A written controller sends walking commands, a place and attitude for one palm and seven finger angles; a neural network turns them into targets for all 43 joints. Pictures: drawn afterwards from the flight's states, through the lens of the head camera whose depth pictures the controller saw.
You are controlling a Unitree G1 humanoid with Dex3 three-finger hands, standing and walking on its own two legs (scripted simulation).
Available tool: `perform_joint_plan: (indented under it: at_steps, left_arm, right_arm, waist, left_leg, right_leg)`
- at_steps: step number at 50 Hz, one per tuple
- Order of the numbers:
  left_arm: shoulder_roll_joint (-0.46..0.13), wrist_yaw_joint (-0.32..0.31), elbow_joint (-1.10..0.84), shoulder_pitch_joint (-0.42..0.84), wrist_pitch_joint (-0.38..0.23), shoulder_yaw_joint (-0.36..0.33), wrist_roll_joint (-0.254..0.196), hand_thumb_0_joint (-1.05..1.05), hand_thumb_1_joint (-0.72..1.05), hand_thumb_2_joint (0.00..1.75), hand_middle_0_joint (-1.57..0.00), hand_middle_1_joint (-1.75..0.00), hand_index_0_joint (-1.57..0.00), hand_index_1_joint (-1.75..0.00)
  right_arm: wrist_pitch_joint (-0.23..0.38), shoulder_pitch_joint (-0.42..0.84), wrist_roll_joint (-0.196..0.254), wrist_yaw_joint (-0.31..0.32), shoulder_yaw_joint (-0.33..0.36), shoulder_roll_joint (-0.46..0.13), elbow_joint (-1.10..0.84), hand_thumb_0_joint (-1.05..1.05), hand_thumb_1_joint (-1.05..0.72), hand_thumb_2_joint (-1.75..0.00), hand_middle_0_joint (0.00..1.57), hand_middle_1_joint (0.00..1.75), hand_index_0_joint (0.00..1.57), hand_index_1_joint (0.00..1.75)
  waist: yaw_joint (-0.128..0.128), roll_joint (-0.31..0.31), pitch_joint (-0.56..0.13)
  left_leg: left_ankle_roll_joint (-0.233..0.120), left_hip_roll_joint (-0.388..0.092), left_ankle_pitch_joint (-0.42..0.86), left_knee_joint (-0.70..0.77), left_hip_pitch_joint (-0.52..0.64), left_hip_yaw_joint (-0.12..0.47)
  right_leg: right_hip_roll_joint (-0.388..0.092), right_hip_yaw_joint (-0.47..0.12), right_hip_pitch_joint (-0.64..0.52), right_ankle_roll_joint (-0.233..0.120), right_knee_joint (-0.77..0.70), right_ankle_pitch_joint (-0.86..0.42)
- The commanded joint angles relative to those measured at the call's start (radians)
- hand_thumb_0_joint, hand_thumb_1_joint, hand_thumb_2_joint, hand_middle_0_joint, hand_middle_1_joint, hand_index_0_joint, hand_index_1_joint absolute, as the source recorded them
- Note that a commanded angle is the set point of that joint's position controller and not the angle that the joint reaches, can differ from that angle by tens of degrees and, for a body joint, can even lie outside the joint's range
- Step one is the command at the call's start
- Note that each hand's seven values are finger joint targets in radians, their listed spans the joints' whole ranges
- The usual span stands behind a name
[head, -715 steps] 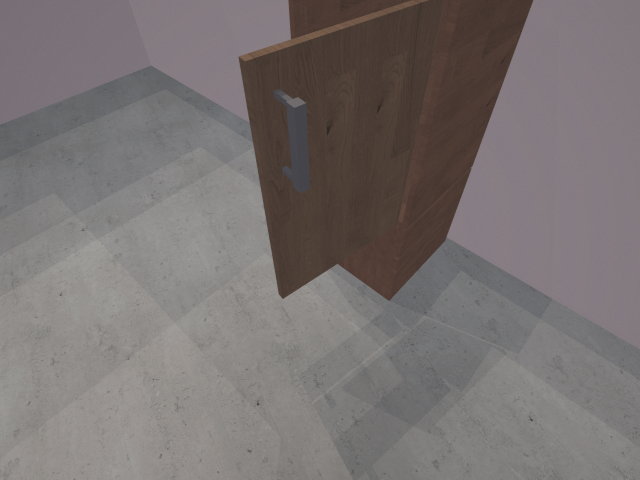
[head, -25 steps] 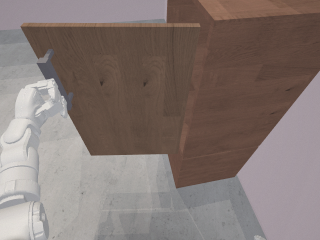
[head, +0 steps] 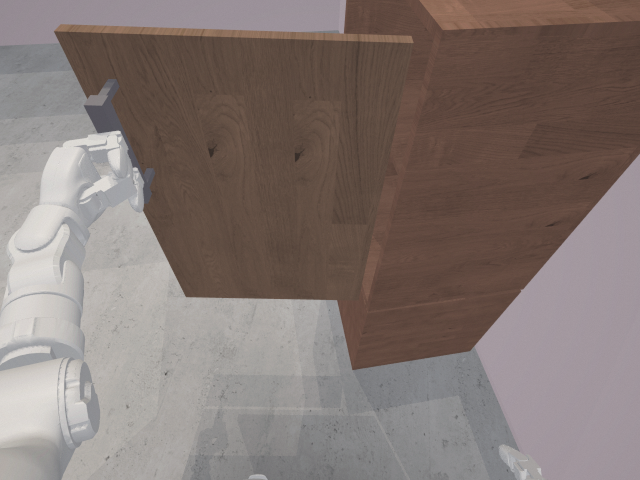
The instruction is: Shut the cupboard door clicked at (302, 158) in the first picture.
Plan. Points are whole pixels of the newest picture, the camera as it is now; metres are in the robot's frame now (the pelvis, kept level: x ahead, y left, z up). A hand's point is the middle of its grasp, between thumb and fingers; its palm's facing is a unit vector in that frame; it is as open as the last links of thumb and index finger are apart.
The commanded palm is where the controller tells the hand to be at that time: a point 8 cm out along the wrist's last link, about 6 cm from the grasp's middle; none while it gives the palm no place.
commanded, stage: push the door shut along its arc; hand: left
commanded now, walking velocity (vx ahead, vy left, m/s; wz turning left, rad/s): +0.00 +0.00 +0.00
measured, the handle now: (127, 145) +0.51 +0.27 +0.14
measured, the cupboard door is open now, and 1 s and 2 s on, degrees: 80 65 56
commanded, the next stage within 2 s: pull the fist back off the door in 1.52 s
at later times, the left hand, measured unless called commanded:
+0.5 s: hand (153, 151) +0.48 +0.23 +0.14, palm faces -0.11 -0.99 -0.01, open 3.2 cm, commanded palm +0.49 +0.26 +0.14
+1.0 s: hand (199, 122) +0.54 +0.18 +0.15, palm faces -0.26 -0.97 +0.01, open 3.1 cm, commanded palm +0.56 +0.23 +0.14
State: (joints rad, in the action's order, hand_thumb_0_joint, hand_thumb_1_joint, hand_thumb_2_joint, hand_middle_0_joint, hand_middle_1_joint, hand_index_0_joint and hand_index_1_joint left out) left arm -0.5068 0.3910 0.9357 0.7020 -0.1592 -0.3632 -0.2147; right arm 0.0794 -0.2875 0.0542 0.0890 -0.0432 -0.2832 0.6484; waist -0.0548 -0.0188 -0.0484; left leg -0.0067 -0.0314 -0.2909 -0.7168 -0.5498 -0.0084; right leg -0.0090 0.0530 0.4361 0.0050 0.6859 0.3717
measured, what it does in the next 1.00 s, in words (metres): stands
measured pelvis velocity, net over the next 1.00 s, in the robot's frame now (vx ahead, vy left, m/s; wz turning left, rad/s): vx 0.00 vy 0.01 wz -0.04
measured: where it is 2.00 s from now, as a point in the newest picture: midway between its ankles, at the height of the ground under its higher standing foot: outside the picture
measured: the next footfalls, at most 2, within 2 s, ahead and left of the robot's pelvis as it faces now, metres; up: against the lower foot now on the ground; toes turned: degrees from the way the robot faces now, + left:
none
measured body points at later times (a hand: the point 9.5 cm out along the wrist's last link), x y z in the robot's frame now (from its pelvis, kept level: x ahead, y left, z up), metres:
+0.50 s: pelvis -0.01 +0.00 -0.01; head +0.08 +0.01 +0.43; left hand +0.48 +0.28 +0.15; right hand -0.01 -0.29 -0.12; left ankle +0.04 +0.11 -0.72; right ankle -0.02 -0.12 -0.72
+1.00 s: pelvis +0.00 +0.01 -0.03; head +0.12 +0.02 +0.41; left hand +0.55 +0.23 +0.15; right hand -0.02 -0.27 -0.13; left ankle +0.04 +0.11 -0.72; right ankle -0.02 -0.12 -0.72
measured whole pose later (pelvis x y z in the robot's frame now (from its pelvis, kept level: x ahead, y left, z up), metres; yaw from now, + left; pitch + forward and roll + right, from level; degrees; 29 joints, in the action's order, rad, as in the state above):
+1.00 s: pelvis +0.00 +0.01 -0.03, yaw -2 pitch +19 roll -3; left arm -0.73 0.53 1.35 1.24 -0.17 -0.33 -0.10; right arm 0.08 -0.39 0.01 0.07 -0.05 -0.31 0.70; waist -0.22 -0.04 -0.07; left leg -0.02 -0.06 -0.35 -0.89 -0.88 0.00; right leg 0.02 0.05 0.75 0.01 0.82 0.40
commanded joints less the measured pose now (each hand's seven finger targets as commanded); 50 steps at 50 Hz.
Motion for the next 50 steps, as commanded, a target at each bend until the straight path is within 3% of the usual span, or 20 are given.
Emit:
perform_joint_plan:
  at_steps: [1,2,6,9,12,16,18,20,21,24,26,27,30,31,34,36,39,42,47,50]
  left_arm:
    - [-0.311,0.034,-0.127,0.547,-0.099,-0.038,-0.015,0.00,0.90,0.90,-1.30,-1.50,-1.30,-1.50]
    - [-0.280,0.043,-0.128,0.570,-0.103,-0.005,-0.012,0.00,0.90,0.90,-1.30,-1.50,-1.30,-1.50]
    - [-0.319,0.068,-0.086,0.628,-0.121,-0.022,-0.017,0.00,0.90,0.90,-1.30,-1.50,-1.30,-1.50]
    - [-0.298,0.088,-0.079,0.673,-0.128,0.010,-0.014,0.00,0.90,0.90,-1.30,-1.50,-1.30,-1.50]
    - [-0.273,0.096,-0.033,0.711,-0.124,0.042,-0.016,0.00,0.90,0.90,-1.30,-1.50,-1.30,-1.50]
    - [-0.369,0.092,-0.002,0.761,-0.126,-0.024,0.000,0.00,0.90,0.90,-1.30,-1.50,-1.30,-1.50]
    - [-0.357,0.099,0.033,0.789,-0.123,0.007,0.017,0.00,0.90,0.90,-1.30,-1.50,-1.30,-1.50]
    - [-0.354,0.105,0.047,0.793,-0.130,0.014,0.019,0.00,0.90,0.90,-1.30,-1.50,-1.30,-1.50]
    - [-0.376,0.114,0.038,0.819,-0.134,0.001,0.021,0.00,0.90,0.90,-1.30,-1.50,-1.30,-1.50]
    - [-0.357,0.135,0.091,0.843,-0.122,0.031,0.024,0.00,0.90,0.90,-1.30,-1.50,-1.30,-1.50]
    - [-0.410,0.140,0.092,0.885,-0.125,-0.006,0.024,0.00,0.90,0.90,-1.30,-1.50,-1.30,-1.50]
    - [-0.366,0.145,0.118,0.878,-0.115,0.039,0.030,0.00,0.90,0.90,-1.30,-1.50,-1.30,-1.50]
    - [-0.343,0.147,0.106,0.933,-0.113,0.057,0.028,0.00,0.90,0.90,-1.30,-1.50,-1.30,-1.50]
    - [-0.397,0.148,0.109,0.942,-0.112,0.015,0.033,0.00,0.90,0.90,-1.30,-1.50,-1.30,-1.50]
    - [-0.365,0.154,0.137,0.966,-0.100,0.053,0.046,0.00,0.90,0.90,-1.30,-1.50,-1.30,-1.50]
    - [-0.388,0.152,0.127,0.993,-0.101,0.032,0.046,0.00,0.90,0.90,-1.30,-1.50,-1.30,-1.50]
    - [-0.367,0.151,0.158,1.017,-0.084,0.062,0.058,0.00,0.90,0.90,-1.30,-1.50,-1.30,-1.50]
    - [-0.363,0.150,0.124,1.044,-0.085,0.060,0.064,0.00,0.90,0.90,-1.30,-1.50,-1.30,-1.50]
    - [-0.433,0.137,0.210,1.045,-0.064,0.017,0.091,0.00,0.90,0.90,-1.30,-1.50,-1.30,-1.50]
    - [-0.493,0.129,0.197,1.065,-0.077,-0.021,0.104,0.00,0.90,0.90,-1.30,-1.50,-1.30,-1.50]
  right_arm:
    - [0.026,-0.077,0.001,0.017,0.067,-0.173,-0.075,0.00,-0.90,-0.90,0.20,0.30,0.20,0.30]
    - [0.026,-0.078,0.000,0.015,0.067,-0.171,-0.074,0.00,-0.90,-0.90,0.20,0.30,0.20,0.30]
    - [0.021,-0.110,-0.002,0.017,0.075,-0.186,-0.057,0.00,-0.90,-0.90,0.20,0.30,0.20,0.30]
    - [0.021,-0.126,-0.004,0.016,0.079,-0.188,-0.041,0.00,-0.90,-0.90,0.20,0.30,0.20,0.30]
    - [0.020,-0.139,-0.003,0.018,0.077,-0.192,-0.023,0.00,-0.90,-0.90,0.20,0.30,0.20,0.30]
    - [0.021,-0.174,-0.009,0.017,0.081,-0.206,-0.009,0.00,-0.90,-0.90,0.20,0.30,0.20,0.30]
    - [0.020,-0.181,-0.008,0.014,0.079,-0.205,-0.001,0.00,-0.90,-0.90,0.20,0.30,0.20,0.30]
    - [0.019,-0.196,-0.011,0.014,0.080,-0.205,0.003,0.00,-0.90,-0.90,0.20,0.30,0.20,0.30]
    - [0.020,-0.198,-0.013,0.013,0.082,-0.211,0.004,0.00,-0.90,-0.90,0.20,0.30,0.20,0.30]
    - [0.020,-0.208,-0.013,0.013,0.080,-0.212,0.012,0.00,-0.90,-0.90,0.20,0.30,0.20,0.30]
    - [0.021,-0.224,-0.014,0.017,0.080,-0.222,0.015,0.00,-0.90,-0.90,0.20,0.30,0.20,0.30]
    - [0.021,-0.220,-0.013,0.015,0.077,-0.214,0.018,0.00,-0.90,-0.90,0.20,0.30,0.20,0.30]
    - [0.027,-0.239,-0.019,0.013,0.079,-0.214,0.026,0.00,-0.90,-0.90,0.20,0.30,0.20,0.30]
    - [0.027,-0.247,-0.020,0.012,0.082,-0.226,0.027,0.00,-0.90,-0.90,0.20,0.30,0.20,0.30]
    - [0.025,-0.252,-0.023,0.010,0.081,-0.221,0.033,0.00,-0.90,-0.90,0.20,0.30,0.20,0.30]
    - [0.026,-0.262,-0.025,0.009,0.081,-0.227,0.031,0.00,-0.90,-0.90,0.20,0.30,0.20,0.30]
    - [0.025,-0.267,-0.027,0.009,0.078,-0.224,0.040,0.00,-0.90,-0.90,0.20,0.30,0.20,0.30]
    - [0.023,-0.274,-0.036,0.002,0.083,-0.220,0.040,0.00,-0.90,-0.90,0.20,0.30,0.20,0.30]
    - [0.010,-0.282,-0.037,0.002,0.071,-0.224,0.025,0.00,-0.90,-0.90,0.20,0.30,0.20,0.30]
    - [0.002,-0.297,-0.042,0.004,0.065,-0.222,0.009,0.00,-0.90,-0.90,0.20,0.30,0.20,0.30]
  waist:
    - [-0.058,-0.056,-0.306]
    - [-0.067,-0.085,-0.318]
    - [-0.085,-0.044,-0.358]
    - [-0.097,-0.099,-0.368]
    - [-0.117,-0.106,-0.333]
    - [-0.119,-0.083,-0.395]
    - [-0.134,-0.112,-0.362]
    - [-0.138,-0.099,-0.374]
    - [-0.138,-0.139,-0.402]
    - [-0.159,-0.123,-0.373]
    - [-0.161,-0.129,-0.415]
    - [-0.169,-0.123,-0.394]
    - [-0.181,-0.168,-0.414]
    - [-0.176,-0.176,-0.446]
    - [-0.189,-0.171,-0.429]
    - [-0.188,-0.187,-0.471]
    - [-0.204,-0.177,-0.436]
    - [-0.197,-0.229,-0.508]
    - [-0.202,-0.162,-0.459]
    - [-0.199,-0.166,-0.498]
  left_leg:
    - [-0.026,0.020,0.130,0.059,0.268,0.050]
    - [-0.024,0.021,0.132,0.056,0.284,0.050]
    - [-0.029,0.018,0.148,0.036,0.273,0.055]
    - [-0.023,0.015,0.145,0.029,0.304,0.065]
    - [-0.024,0.012,0.114,0.029,0.285,0.069]
    - [-0.029,0.011,0.134,0.011,0.265,0.070]
    - [-0.027,0.009,0.115,0.006,0.246,0.069]
    - [-0.029,0.009,0.135,-0.002,0.249,0.072]
    - [-0.024,0.006,0.134,-0.006,0.266,0.075]
    - [-0.026,0.001,0.114,-0.018,0.244,0.074]
    - [-0.026,0.001,0.131,-0.029,0.242,0.077]
    - [-0.027,0.000,0.124,-0.033,0.235,0.077]
    - [-0.025,-0.003,0.154,-0.049,0.268,0.082]
    - [-0.020,-0.008,0.160,-0.054,0.286,0.092]
    - [-0.020,-0.012,0.159,-0.065,0.270,0.095]
    - [-0.018,-0.011,0.189,-0.078,0.289,0.098]
    - [-0.020,-0.017,0.180,-0.085,0.267,0.100]
    - [-0.014,-0.015,0.267,-0.108,0.324,0.105]
    - [-0.022,-0.014,0.227,-0.119,0.229,0.097]
    - [-0.027,-0.008,0.263,-0.132,0.206,0.085]
  right_leg:
    - [0.029,-0.036,0.074,-0.022,-0.095,-0.221]
    - [0.030,-0.033,0.090,-0.022,-0.092,-0.219]
    - [0.034,-0.036,0.097,-0.018,-0.082,-0.235]
    - [0.036,-0.030,0.145,-0.022,-0.078,-0.209]
    - [0.039,-0.026,0.190,-0.022,-0.081,-0.170]
    - [0.039,-0.035,0.175,-0.018,-0.069,-0.189]
    - [0.040,-0.034,0.214,-0.017,-0.067,-0.166]
    - [0.044,-0.027,0.218,-0.021,-0.060,-0.170]
    - [0.044,-0.032,0.233,-0.020,-0.056,-0.169]
    - [0.046,-0.028,0.270,-0.019,-0.055,-0.147]
    - [0.047,-0.031,0.263,-0.018,-0.043,-0.164]
    - [0.048,-0.026,0.284,-0.018,-0.042,-0.152]
    - [0.051,-0.017,0.325,-0.022,-0.027,-0.156]
    - [0.052,-0.019,0.336,-0.022,-0.024,-0.158]
    - [0.053,-0.013,0.365,-0.021,-0.015,-0.149]
    - [0.056,-0.012,0.369,-0.023,-0.003,-0.166]
    - [0.055,-0.007,0.396,-0.022,0.000,-0.157]
    - [0.060,-0.003,0.402,-0.027,0.018,-0.203]
    - [0.061,-0.007,0.390,-0.021,0.024,-0.193]
    - [0.063,-0.008,0.347,-0.021,0.044,-0.236]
